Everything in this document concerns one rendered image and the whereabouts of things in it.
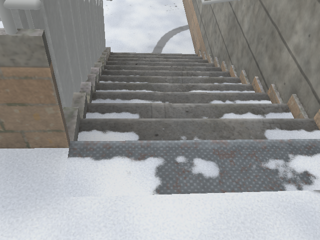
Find stairs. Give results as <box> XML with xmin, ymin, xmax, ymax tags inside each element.
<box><xmin>77</xmin><ymin>52</ymin><xmax>320</xmax><ymax>141</ymax></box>

